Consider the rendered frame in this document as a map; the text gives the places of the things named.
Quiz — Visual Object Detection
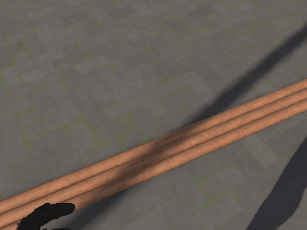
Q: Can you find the robot left hand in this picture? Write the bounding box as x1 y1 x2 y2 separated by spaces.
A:
15 202 75 230

